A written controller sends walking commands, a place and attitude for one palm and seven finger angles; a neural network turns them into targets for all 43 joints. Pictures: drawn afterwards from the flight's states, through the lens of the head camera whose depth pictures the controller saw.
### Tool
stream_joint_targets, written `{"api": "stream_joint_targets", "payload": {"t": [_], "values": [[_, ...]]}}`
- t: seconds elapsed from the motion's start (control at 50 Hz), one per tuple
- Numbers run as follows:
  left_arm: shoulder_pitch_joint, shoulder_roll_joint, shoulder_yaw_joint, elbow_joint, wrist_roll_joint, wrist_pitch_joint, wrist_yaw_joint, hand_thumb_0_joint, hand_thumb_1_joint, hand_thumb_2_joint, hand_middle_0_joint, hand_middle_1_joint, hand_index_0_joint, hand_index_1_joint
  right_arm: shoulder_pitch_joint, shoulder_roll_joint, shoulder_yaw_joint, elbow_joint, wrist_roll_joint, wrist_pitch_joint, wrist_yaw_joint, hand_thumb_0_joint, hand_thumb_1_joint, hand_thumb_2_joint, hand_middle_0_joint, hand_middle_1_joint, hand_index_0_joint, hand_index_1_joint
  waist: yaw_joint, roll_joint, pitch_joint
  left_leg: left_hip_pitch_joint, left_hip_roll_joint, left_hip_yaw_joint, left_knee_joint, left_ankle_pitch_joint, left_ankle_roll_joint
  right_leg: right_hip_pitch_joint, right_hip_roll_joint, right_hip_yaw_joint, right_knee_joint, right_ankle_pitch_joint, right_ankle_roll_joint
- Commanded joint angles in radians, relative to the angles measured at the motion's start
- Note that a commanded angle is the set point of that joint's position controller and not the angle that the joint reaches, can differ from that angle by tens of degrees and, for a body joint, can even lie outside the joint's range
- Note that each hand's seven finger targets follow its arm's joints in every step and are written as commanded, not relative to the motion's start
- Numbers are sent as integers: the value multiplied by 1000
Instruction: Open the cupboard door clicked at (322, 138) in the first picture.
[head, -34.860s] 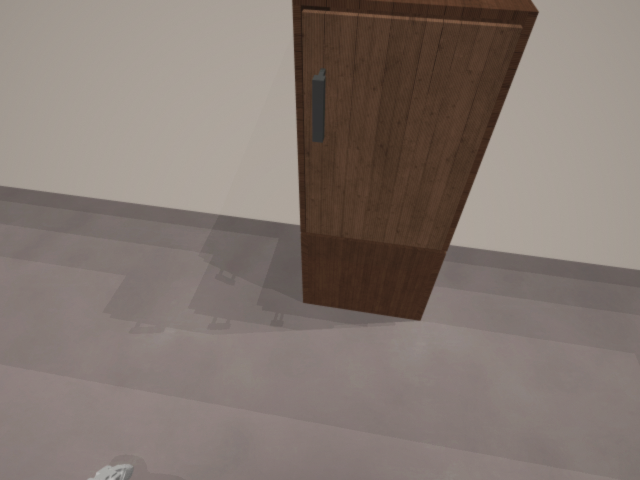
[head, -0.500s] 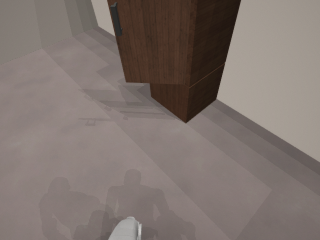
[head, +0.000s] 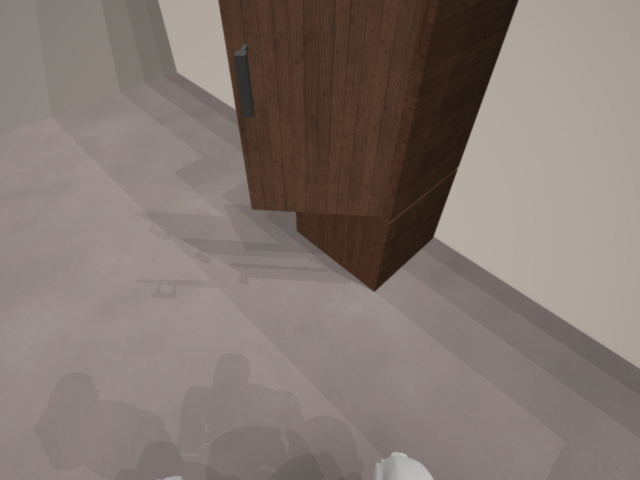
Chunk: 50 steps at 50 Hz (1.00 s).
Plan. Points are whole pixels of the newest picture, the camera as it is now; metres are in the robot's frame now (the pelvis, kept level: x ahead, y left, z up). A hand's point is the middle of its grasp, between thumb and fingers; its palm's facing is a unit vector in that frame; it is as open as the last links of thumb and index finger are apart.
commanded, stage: take the last steps up to it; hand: left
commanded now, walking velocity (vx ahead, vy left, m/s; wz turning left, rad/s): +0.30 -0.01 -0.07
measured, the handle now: (246, 81) +0.87 +0.22 +0.06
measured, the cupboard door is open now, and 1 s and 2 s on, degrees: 42 42 42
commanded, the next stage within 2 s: come to a stop and stand still in 0.56 s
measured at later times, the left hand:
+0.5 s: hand (227, 451) +0.19 +0.15 -0.17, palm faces +0.05 -0.98 -0.20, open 7.2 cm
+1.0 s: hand (222, 355) +0.35 +0.20 -0.18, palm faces -0.01 -0.97 -0.23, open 7.3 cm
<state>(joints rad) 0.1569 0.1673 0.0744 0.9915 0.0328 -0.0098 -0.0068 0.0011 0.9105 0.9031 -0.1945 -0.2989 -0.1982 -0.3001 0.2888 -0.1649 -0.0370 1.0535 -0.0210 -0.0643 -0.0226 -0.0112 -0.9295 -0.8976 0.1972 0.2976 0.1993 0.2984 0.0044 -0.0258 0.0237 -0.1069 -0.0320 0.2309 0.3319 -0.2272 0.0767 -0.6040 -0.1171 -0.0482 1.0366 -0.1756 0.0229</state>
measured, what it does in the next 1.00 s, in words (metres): walks ahead: right foot, then left foot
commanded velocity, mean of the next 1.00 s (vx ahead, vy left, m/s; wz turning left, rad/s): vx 0.07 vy -0.04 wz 0.00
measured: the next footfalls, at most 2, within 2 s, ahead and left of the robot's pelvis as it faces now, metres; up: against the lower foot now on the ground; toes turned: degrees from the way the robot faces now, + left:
right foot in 0.22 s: +0.18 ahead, -0.14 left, +0.00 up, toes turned -9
left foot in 0.60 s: +0.34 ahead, +0.10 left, +0.00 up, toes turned +7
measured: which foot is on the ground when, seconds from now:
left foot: down 0.00-0.24, up 0.26-0.58, down 0.60-1.00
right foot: up 0.00-0.20, down 0.22-0.62, up 0.64-1.00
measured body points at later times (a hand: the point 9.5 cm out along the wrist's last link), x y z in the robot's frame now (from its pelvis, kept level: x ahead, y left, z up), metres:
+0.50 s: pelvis +0.18 -0.03 +0.00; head +0.21 -0.02 +0.45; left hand +0.19 +0.20 -0.16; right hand +0.20 -0.26 -0.16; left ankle +0.22 +0.10 -0.70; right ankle +0.14 -0.13 -0.74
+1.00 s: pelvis +0.28 +0.00 +0.00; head +0.33 +0.01 +0.45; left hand +0.35 +0.25 -0.16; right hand +0.31 -0.24 -0.15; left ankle +0.30 +0.09 -0.74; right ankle +0.25 -0.15 -0.68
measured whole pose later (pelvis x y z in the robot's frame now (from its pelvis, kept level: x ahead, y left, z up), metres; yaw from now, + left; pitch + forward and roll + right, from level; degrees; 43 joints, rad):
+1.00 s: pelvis +0.28 +0.00 +0.00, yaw -3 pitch +1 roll -1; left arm 0.17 0.21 0.08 1.01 0.03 0.06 0.02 0.00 0.92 0.90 -0.20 -0.30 -0.20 -0.30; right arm 0.18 -0.15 -0.03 1.05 -0.02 0.01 -0.06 0.00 -0.93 -0.90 0.20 0.30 0.20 0.30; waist 0.00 -0.02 0.09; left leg -0.26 0.07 0.16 0.47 -0.23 0.03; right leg -0.46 -0.04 -0.01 0.98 -0.41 0.05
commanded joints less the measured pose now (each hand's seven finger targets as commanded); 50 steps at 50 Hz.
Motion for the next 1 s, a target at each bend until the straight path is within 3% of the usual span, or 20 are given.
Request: {"api": "stream_joint_targets", "payload": {"t": [0.0, 0.12, 0.14, 0.18, 0.2, 0.22, 0.24, 0.28, 0.34, 0.48, 0.54, 0.56, 0.58, 0.6, 0.62, 0.64, 0.68, 0.72, 0.84, 0.98], "values": [[-4, 23, -5, -54, -6, 6, -11, 0, 900, 900, -200, -300, -200, -300, 106, -100, -18, -3, -7, -15, 1, 0, -900, -900, 200, 300, 200, 300, -8, 61, 93, -10, 332, -207, -198, 171, 100, -17, -29, 19, -155, 36, -5], [-68, 28, -15, -90, -9, -14, -11, 0, 900, 900, -200, -300, -200, -300, 180, -113, -18, 44, -19, -4, 1, 0, -900, -900, 200, 300, 200, 300, -34, 67, 78, 79, 326, -175, -79, 332, 82, 103, 32, -60, -385, -59, -36], [-51, 31, -14, -84, -8, -18, -11, 0, 900, 900, -200, -300, -200, -300, 185, -110, -15, 51, -19, -1, 0, 0, -900, -900, 200, 300, 200, 300, -26, 75, 63, 70, 313, -162, -35, 362, 72, 166, 48, -71, -426, -67, -46], [126, 69, 0, -23, -6, -32, -6, 0, 900, 900, -200, -300, -200, -300, 167, -102, -11, 55, -6, 0, 3, 0, -900, -900, 200, 300, 200, 300, 53, 39, -32, -17, 243, -102, 180, 423, 21, 463, 77, -77, -531, 12, -73], [282, 139, 20, 25, -2, -44, 2, 0, 900, 900, -200, -300, -200, -300, 141, -81, -10, 38, 7, -4, 10, 0, -900, -900, 200, 300, 200, 300, 116, -78, -122, -211, 160, -41, 404, 280, -21, 715, -69, 120, -554, 52, -138], [390, 232, 43, 60, -11, -46, 11, 0, 900, 900, -200, -300, -200, -300, 154, -51, -8, 10, 14, -4, 17, 0, -900, -900, 200, 300, 200, 300, 125, -272, -181, -455, 24, -20, 705, -305, -69, 903, -308, 464, -674, 154, -258], [364, 226, 38, 62, -23, -46, 21, 0, 900, 900, -200, -300, -200, -300, 86, -77, -12, -1, 14, 6, 16, 0, -900, -900, 200, 300, 200, 300, 129, -152, -135, -512, 60, -164, 869, -357, -58, 815, -348, 476, -738, 120, -290], [228, 142, 15, 35, -23, -51, 27, 0, 900, 900, -200, -300, -200, -300, 3, -38, -17, -13, 11, 11, 17, 0, -900, -900, 200, 300, 200, 300, 74, -72, -5, -540, 120, -224, 891, -194, -65, 628, -266, 333, -764, 158, -225], [166, 55, -6, 33, -16, -68, 28, 0, 900, 900, -200, -300, -200, -300, 71, 11, -12, 20, -1, 34, 21, 0, -900, -900, 200, 300, 200, 300, -5, -75, 3, -421, 149, -209, 759, -93, -91, 476, -186, 104, -808, 225, -165], [188, 107, -5, 79, -10, -71, 15, 0, 900, 900, -200, -300, -200, -300, -31, 16, -7, -15, 1, 32, 39, 0, -900, -900, 200, 300, 200, 300, 10, -101, 32, -305, 98, -126, 359, -41, -104, 447, -161, 37, -794, 187, -165], [154, 118, -3, 91, -13, -57, 14, 0, 900, 900, -200, -300, -200, -300, 27, -20, -11, 3, -2, 18, 34, 0, -900, -900, 200, 300, 200, 300, -40, -79, 31, -103, 59, -91, 179, 54, -97, 366, -131, 1, -708, 78, -125], [160, 99, -7, 91, -16, -52, 13, 0, 900, 900, -200, -300, -200, -300, 87, -59, -17, 24, -4, 9, 31, 0, -900, -900, 200, 300, 200, 300, -66, -3, 7, 31, 67, -117, 124, 78, -91, 302, -98, -16, -590, 67, -105], [187, 66, -13, 82, -19, -47, 9, 0, 900, 900, -200, -300, -200, -300, 171, -138, -36, 40, -12, 2, 21, 0, -900, -900, 200, 300, 200, 300, -93, 178, -55, 150, 215, -291, 83, 130, -36, 204, -2, -79, -384, -76, -60], [191, 26, -23, 57, -25, -48, 9, 0, 900, 900, -200, -300, -200, -300, 250, -228, -55, 43, -20, 7, 9, 0, -900, -900, 200, 300, 200, 300, -114, 377, -104, 224, 419, -548, -7, 241, 71, 77, 95, -128, -116, -422, -26], [137, 54, -24, 35, -18, -42, 14, 0, 900, 900, -200, -300, -200, -300, 234, -227, -46, 36, -14, 20, -1, 0, -900, -900, 200, 300, 200, 300, -109, 287, -65, 146, 454, -559, -30, 260, 120, 60, 68, -30, 33, -442, -42], [119, 47, -22, 46, -12, -37, 19, 0, 900, 900, -200, -300, -200, -300, 170, -184, -34, 22, -14, 16, -8, 0, -900, -900, 200, 300, 200, 300, -86, 282, -35, 76, 423, -508, -51, 301, 109, 42, 35, 8, 106, -381, -40], [154, 21, -27, 91, -21, -21, 21, 0, 900, 900, -200, -300, -200, -300, 32, -108, -1, -17, -7, 10, -23, 0, -900, -900, 200, 300, 200, 300, -19, 130, 28, -86, 370, -376, -44, 550, 75, 144, -3, 65, 41, -261, -12], [219, 3, -33, 119, -25, 3, 27, 0, 900, 900, -200, -300, -200, -300, -25, -98, 11, -26, -1, 5, -34, 0, -900, -900, 200, 300, 200, 300, 21, 76, -1, -105, 340, -267, -22, 787, 51, 235, 11, 60, -35, -190, 13], [170, 60, 6, 42, -11, 67, 30, 0, 900, 900, -200, -300, -200, -300, -18, -168, -28, -22, -3, 51, -53, 0, -900, -900, 200, 300, 200, 300, 2, 102, -67, -21, 418, -280, 28, 802, 107, 128, 51, 73, 45, -234, 21], [70, 52, -3, -27, -11, 66, 27, 0, 900, 900, -200, -300, -200, -300, -35, -175, -51, -26, -9, 68, -38, 0, -900, -900, 200, 300, 200, 300, -21, 237, -72, -5, 356, -241, 63, 663, 80, 181, 74, 18, -176, -242, 13]]}}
